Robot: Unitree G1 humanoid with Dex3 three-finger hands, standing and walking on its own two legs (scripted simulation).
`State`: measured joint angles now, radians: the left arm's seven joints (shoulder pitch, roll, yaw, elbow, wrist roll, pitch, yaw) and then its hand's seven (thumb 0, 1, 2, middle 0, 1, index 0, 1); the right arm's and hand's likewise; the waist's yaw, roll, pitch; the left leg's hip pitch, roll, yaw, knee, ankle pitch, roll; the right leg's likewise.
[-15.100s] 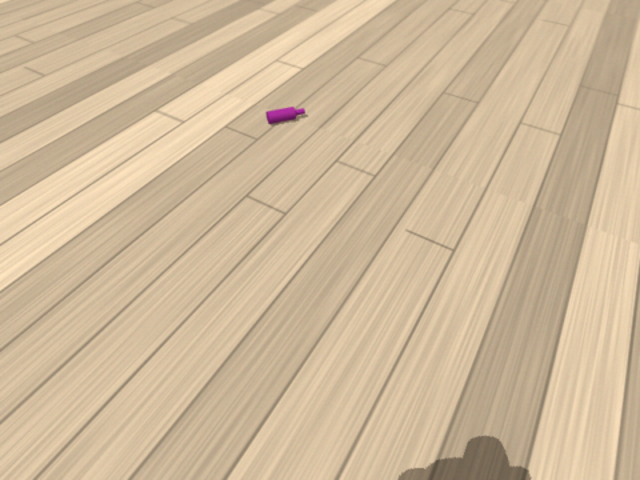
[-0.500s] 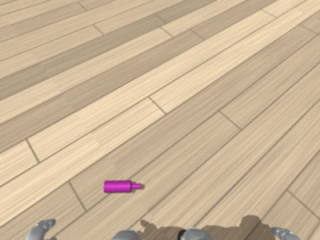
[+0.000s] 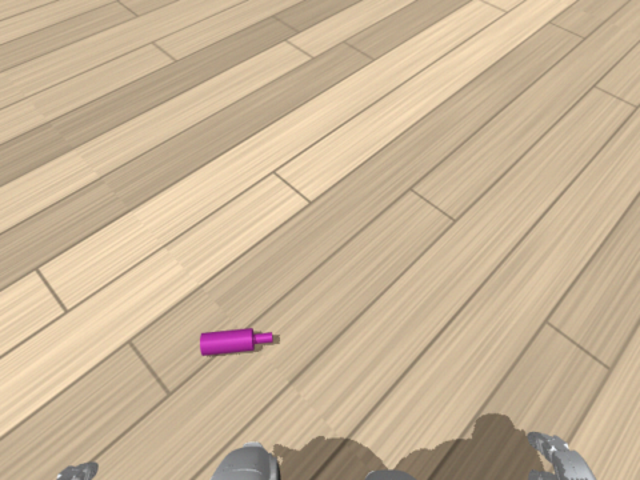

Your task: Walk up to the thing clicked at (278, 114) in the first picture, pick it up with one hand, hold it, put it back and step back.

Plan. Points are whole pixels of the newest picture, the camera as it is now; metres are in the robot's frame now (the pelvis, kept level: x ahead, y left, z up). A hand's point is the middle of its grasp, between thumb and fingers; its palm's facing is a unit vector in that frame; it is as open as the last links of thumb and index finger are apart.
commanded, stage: walk up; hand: left
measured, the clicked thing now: (237, 340) +0.52 +0.24 -0.72
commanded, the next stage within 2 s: stand in 1.58 s
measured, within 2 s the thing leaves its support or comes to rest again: neither
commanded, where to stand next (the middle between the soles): +0.17 -0.01 m, yaw +6 degrees
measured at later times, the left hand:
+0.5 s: hand out of the picture -0.06 +0.25 -0.14, palm faces +0.10 -0.94 -0.33, open 7.4 cm
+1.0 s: hand out of the picture -0.15 +0.24 -0.14, palm faces +0.08 -0.92 -0.37, open 7.4 cm
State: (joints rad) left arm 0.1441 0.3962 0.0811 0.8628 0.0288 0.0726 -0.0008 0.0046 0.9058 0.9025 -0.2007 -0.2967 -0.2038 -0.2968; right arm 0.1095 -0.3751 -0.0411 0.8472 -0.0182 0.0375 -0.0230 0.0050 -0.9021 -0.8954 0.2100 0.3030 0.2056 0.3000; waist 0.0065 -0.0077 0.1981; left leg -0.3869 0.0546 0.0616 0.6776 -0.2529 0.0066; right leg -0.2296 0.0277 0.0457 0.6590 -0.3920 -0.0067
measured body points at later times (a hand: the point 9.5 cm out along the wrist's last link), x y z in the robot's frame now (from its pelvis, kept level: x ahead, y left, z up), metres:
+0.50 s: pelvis -0.14 -0.03 +0.01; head -0.10 +0.01 +0.46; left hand -0.06 +0.29 -0.12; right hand -0.03 -0.33 -0.09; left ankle -0.13 +0.09 -0.72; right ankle -0.13 -0.16 -0.65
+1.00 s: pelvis -0.19 -0.04 +0.01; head -0.18 -0.04 +0.46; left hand -0.15 +0.28 -0.11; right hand -0.10 -0.33 -0.11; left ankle -0.16 +0.08 -0.72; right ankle -0.19 -0.17 -0.71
